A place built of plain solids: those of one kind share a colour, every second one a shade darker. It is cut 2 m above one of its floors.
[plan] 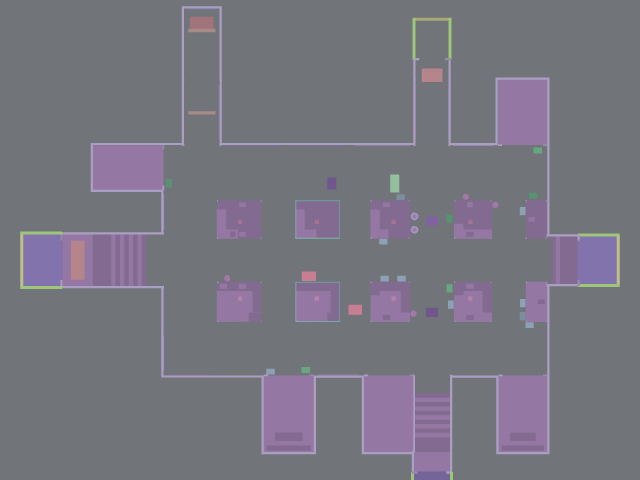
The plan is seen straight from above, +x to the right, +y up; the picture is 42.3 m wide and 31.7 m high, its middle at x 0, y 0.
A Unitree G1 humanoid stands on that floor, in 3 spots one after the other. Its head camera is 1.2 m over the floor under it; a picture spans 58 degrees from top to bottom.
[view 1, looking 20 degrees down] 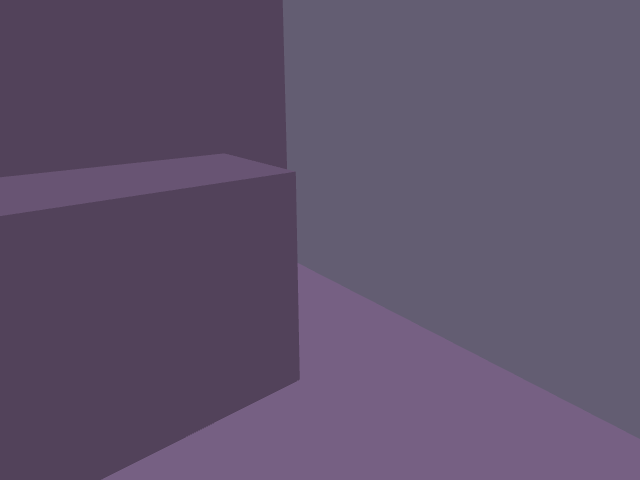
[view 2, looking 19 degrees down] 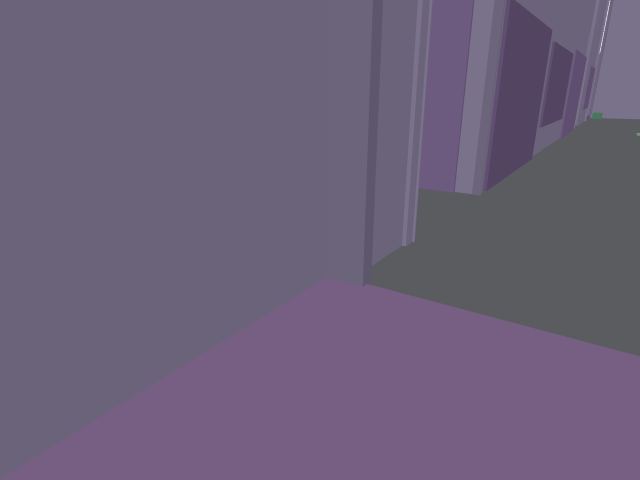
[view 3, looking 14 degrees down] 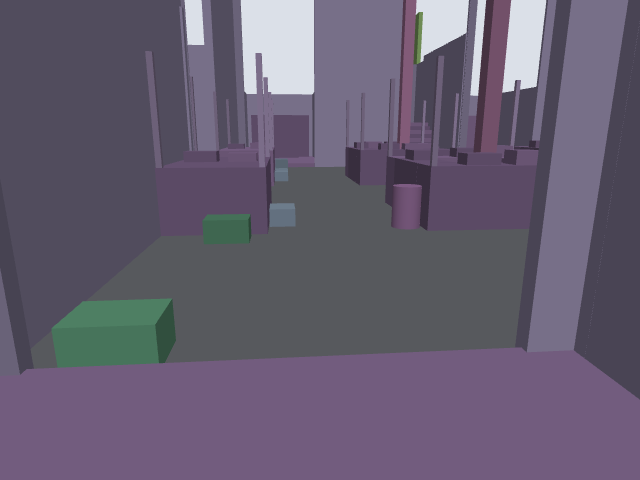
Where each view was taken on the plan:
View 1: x -2.06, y -11.47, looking -129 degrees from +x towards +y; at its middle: wall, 2.80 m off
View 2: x -12.67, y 4.79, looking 34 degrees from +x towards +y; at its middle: wall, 2.79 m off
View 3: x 13.38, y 8.42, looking -95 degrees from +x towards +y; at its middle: ground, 5.58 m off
